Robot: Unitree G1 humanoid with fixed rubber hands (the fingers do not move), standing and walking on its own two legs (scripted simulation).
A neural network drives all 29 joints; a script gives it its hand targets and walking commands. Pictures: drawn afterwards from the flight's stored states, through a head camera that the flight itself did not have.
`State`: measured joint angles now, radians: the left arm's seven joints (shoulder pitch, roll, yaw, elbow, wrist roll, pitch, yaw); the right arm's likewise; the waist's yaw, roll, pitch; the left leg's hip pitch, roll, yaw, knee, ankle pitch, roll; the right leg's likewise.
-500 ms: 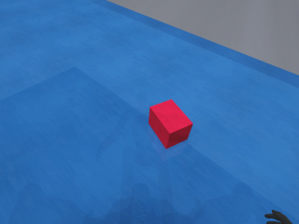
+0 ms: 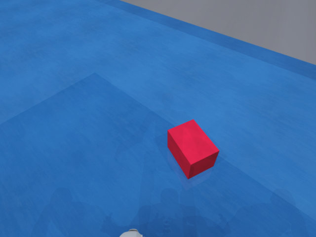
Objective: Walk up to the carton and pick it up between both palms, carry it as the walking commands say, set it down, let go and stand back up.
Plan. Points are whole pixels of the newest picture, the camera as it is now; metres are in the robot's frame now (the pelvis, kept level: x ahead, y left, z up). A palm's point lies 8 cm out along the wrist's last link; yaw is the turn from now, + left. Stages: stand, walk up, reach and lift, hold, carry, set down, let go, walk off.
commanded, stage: walk up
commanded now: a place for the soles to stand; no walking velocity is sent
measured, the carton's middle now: (190, 148) +0.79 -0.14 -0.67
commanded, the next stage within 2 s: none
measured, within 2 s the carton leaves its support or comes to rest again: neither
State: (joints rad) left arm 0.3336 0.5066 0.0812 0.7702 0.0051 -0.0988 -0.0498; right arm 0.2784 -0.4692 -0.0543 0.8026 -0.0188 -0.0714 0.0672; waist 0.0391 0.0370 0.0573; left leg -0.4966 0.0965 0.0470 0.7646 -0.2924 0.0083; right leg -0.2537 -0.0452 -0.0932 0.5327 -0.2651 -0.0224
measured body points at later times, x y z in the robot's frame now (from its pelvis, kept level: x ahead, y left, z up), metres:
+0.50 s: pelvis +0.18 +0.01 -0.02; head +0.19 -0.01 +0.43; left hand +0.28 +0.36 -0.08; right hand +0.25 -0.34 -0.11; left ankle +0.17 +0.14 -0.70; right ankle +0.23 -0.11 -0.73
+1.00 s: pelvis +0.26 +0.04 -0.01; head +0.27 +0.04 +0.44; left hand +0.37 +0.36 -0.12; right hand +0.41 -0.29 -0.09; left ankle +0.29 +0.16 -0.73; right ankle +0.24 -0.11 -0.73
